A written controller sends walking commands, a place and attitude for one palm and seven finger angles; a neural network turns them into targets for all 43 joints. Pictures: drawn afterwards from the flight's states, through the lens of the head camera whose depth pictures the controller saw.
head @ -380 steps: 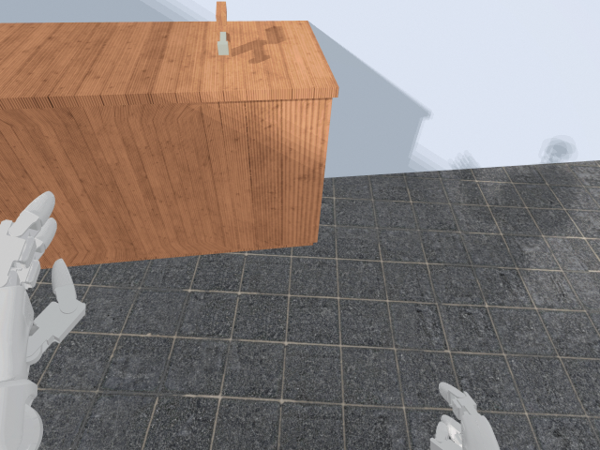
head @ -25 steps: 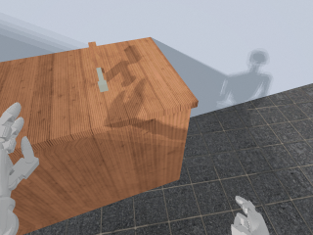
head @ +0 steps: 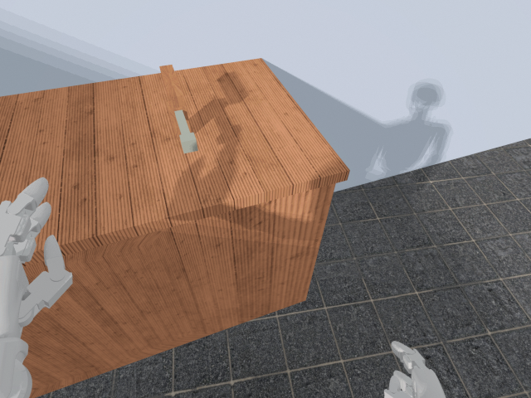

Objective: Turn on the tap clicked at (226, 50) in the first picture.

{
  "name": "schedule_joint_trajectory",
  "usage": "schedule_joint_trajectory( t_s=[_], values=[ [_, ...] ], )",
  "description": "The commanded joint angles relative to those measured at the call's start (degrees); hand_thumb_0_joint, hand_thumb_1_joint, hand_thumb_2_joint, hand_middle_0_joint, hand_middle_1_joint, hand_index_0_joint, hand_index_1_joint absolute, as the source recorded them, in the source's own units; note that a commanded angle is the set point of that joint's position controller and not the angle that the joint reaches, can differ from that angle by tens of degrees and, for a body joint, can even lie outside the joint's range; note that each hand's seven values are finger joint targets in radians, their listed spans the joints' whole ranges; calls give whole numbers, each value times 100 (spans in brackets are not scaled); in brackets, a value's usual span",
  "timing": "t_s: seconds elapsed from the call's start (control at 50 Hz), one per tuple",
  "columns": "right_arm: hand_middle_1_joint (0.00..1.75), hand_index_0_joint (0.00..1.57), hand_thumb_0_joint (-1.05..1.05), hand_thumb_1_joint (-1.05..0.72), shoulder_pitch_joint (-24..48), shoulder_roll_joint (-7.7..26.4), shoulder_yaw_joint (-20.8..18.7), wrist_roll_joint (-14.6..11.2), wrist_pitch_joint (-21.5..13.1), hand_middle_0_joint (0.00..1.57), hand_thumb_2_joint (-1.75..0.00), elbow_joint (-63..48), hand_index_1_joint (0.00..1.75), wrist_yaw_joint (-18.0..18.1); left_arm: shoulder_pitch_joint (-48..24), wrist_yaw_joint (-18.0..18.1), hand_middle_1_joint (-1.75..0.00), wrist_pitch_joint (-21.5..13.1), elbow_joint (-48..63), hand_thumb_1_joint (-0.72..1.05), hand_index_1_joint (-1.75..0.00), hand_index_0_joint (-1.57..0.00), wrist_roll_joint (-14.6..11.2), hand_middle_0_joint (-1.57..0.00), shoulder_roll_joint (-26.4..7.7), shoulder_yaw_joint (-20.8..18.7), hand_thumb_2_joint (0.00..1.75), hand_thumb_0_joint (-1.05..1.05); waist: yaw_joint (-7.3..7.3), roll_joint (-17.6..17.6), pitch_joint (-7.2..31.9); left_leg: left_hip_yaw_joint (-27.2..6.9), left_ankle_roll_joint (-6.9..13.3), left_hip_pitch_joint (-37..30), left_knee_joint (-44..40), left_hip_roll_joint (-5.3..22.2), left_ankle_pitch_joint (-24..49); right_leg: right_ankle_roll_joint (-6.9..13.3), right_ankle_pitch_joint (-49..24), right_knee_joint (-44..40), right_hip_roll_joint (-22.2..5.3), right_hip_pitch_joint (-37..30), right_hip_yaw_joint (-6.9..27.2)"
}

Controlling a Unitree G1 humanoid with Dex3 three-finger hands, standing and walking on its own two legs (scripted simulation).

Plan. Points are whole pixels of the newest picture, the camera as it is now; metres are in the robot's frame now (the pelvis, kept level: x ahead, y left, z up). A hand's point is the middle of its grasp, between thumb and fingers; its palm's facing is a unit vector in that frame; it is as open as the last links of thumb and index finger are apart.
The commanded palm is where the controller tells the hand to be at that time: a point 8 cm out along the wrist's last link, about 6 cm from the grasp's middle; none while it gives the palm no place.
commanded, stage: shuffle to correct the standing spot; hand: left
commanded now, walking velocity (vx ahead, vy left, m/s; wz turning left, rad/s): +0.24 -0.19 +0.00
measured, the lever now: (188, 142) +0.54 +0.20 +0.08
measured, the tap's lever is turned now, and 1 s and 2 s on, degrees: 0 0 0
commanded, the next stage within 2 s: come to a stop and stand still in 1.02 s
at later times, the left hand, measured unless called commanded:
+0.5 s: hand (118, 205) +0.32 +0.23 +0.15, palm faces +0.45 -0.83 -0.33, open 7.4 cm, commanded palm +0.25 +0.26 +0.17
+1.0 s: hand (204, 165) +0.42 +0.13 +0.14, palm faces +0.50 -0.83 -0.26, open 7.4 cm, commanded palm +0.34 +0.17 +0.17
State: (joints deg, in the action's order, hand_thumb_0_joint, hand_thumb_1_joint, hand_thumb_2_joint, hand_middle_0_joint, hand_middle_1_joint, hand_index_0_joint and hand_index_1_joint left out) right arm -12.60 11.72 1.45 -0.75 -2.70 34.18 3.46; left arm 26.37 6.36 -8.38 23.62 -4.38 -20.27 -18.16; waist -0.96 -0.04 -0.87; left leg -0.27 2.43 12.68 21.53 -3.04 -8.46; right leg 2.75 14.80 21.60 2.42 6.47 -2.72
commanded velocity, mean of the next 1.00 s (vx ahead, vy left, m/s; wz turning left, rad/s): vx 0.17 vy -0.19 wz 0.00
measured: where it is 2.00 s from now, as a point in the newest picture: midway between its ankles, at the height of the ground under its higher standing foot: outside the picture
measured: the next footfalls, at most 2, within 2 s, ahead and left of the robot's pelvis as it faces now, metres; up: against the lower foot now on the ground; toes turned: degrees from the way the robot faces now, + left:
left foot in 0.48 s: +0.21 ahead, +0.10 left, +0.00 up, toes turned +10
right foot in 0.80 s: +0.29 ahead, -0.26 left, +0.00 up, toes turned -3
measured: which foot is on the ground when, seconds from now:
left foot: down 0.00-0.22, up 0.24-0.46, down 0.48-0.80, up 0.82-1.00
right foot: down 0.00-0.48, up 0.50-0.78, down 0.80-1.00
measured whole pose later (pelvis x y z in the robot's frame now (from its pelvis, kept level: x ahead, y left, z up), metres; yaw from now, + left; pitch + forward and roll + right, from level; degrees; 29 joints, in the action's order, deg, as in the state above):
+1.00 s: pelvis +0.21 -0.13 -0.03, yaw +5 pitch -2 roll -2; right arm -10.7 13.2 0.0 -1.1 -2.1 36.8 2.9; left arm 19.9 8.1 -7.4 28.2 -2.8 -17.0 -19.1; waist -0.8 -0.2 -4.4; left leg 6.6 -0.3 22.4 49.6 3.8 -23.6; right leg 0.1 18.6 40.1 -2.9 18.9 -7.7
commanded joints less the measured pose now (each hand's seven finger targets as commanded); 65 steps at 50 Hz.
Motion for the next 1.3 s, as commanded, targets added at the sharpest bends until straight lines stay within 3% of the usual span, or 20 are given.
schedule_joint_trajectory(
  t_s=[0.0,0.14,0.22,0.32,0.42,0.44,0.46,0.48,0.5,0.64,0.74,0.76,0.78,0.82,0.96,0.98,1.0,1.02,1.16,1.28],
  values=[
    [30,20,0,-90,673,640,-262,57,-373,20,-90,-978,30,96,-870,136,-30,-389,1593,90,-30,-20,37,-20,-975,-601,90,0,71,954,282,-1814,108,125,-1446,1190,-3017,-120,924,594,22,510,138],
    [30,20,0,-90,470,562,-332,97,-371,20,-90,-947,30,66,-129,197,-30,-310,1470,90,-30,-20,61,-20,-1023,-800,90,0,31,608,653,-1260,12,269,-313,1126,-1641,165,639,-234,-124,-229,134],
    [30,20,0,-90,482,569,-396,-31,-271,20,-90,-918,30,-42,-275,185,-30,-278,1334,90,-30,-20,-41,-20,-897,-744,90,0,-13,-1104,238,138,-213,2663,3432,334,-1707,1343,479,-812,-1935,-919,2571],
    [30,20,0,-90,728,415,-229,17,-327,20,-90,-827,30,-59,-956,269,-30,-624,1434,90,-30,-20,84,-20,-1111,-776,90,0,-88,9,-226,379,-259,3355,3902,701,-1491,1109,-2867,-110,-1589,-1259,1486],
    [30,20,0,-90,571,445,-366,95,-456,20,-90,-849,30,-41,-1470,236,-30,-690,2259,90,-30,-20,-3,-20,-1323,-916,90,0,104,96,661,1331,61,-795,978,63,518,326,-3434,2273,-701,393,-4],
    [30,20,0,-90,449,564,-458,72,-446,20,-90,-890,30,-22,-1294,220,-30,-714,2402,90,-30,-20,-47,-20,-1348,-1023,90,0,232,771,1260,269,468,-2497,785,795,1343,-129,-2634,3961,-439,1522,-166],
    [30,20,0,-90,453,637,-510,157,-455,20,-90,-911,30,-75,-1302,223,-30,-811,2621,90,-30,-20,-71,-20,-1338,-1175,90,0,160,1957,1833,-2335,1274,-3554,541,2390,2206,-376,731,5857,198,2860,154],
    [30,20,0,-90,616,508,-369,166,-525,20,-90,-1000,30,-159,-1154,200,-30,-840,2310,90,-30,-20,-141,-20,-1473,-1234,90,0,115,1465,1680,-3715,1642,-3100,186,3145,1847,-236,1595,6902,303,3200,980],
    [30,20,0,-90,745,629,-423,183,-471,20,-90,-962,30,-207,-1216,103,-30,-781,2201,90,-30,-20,-132,-20,-1474,-1229,90,0,102,556,1135,-3663,1674,-2046,-152,3205,1225,-106,1323,7035,93,3320,1344],
    [30,20,0,-90,467,618,-579,46,-470,20,-90,-978,30,-295,624,-84,-30,-805,2254,90,-30,-20,-63,-20,-1203,-1732,90,0,-122,1341,699,67,565,857,76,2026,236,-127,124,3107,-722,1467,190],
    [30,20,0,-90,248,577,-482,-69,-517,20,-90,-945,30,-168,-241,33,-30,-684,1369,90,-30,-20,35,-20,-1098,-1440,90,0,-26,510,552,819,84,1563,1492,1546,-1724,-395,-165,1252,-130,-191,-933],
    [30,20,0,-90,176,482,-470,-80,-540,20,-90,-871,30,-135,-518,108,-30,-616,1209,90,-30,-20,99,-20,-1239,-1431,90,0,-60,-649,587,1024,-87,1669,2962,977,-2244,-158,327,536,-510,-177,-144],
    [30,20,0,-90,360,325,-399,-102,-564,20,-90,-956,30,-71,-657,205,-30,-465,1096,90,-30,-20,157,-20,-1328,-1337,90,0,-49,-2231,408,936,-264,2543,4427,348,-2781,468,230,-268,-1618,-127,2197],
    [30,20,0,-90,579,408,-275,-11,-632,20,-90,-768,30,-6,-1205,246,-30,-412,980,90,-30,-20,205,-20,-1256,-1081,90,0,-44,-1427,120,189,-235,2531,5358,833,-2678,1024,778,-684,-2309,671,2517],
    [30,20,0,-90,731,477,-368,15,-289,20,-90,-778,30,-34,-1559,324,-30,-457,2651,90,-30,-20,114,-20,-1245,-866,90,0,223,-5,671,805,-328,-238,1233,431,-707,449,362,1277,-1163,1343,-14],
    [30,20,0,-90,723,614,-454,40,-295,20,-90,-894,30,-15,-1375,364,-30,-513,3053,90,-30,-20,81,-20,-1384,-1026,90,0,258,1159,709,-17,-173,-917,523,881,-710,187,615,2446,-822,1976,-236],
    [30,20,0,-90,709,776,-543,94,-302,20,-90,-1078,30,-69,-1182,356,-30,-647,3472,90,-30,-20,135,-20,-1278,-1022,90,0,102,2942,773,-2390,283,-1460,-316,2250,-159,-175,2006,3916,-200,3139,-328],
    [30,20,0,-90,678,537,-463,120,-392,20,-90,-1043,30,-140,-1036,331,-30,-745,3471,90,-30,-20,220,-20,-1541,-1122,90,0,119,2308,631,-3272,615,-1161,-727,2817,11,-140,1791,4748,-183,3230,321],
    [30,20,0,-90,238,634,-561,87,-355,20,-90,-921,30,-300,513,218,-30,-595,2113,90,-30,-20,26,-20,-1023,-1351,90,0,92,1723,832,195,191,-1149,617,1750,3212,-193,163,2589,-377,2395,-140],
    [30,20,0,-90,311,500,-307,-108,-378,20,-90,-991,30,-54,-43,279,-30,-243,1005,90,-30,-20,70,-20,-948,-968,90,0,192,-31,660,578,-185,156,1537,1206,983,-347,-2375,99,-509,-285,-266]
  ],
)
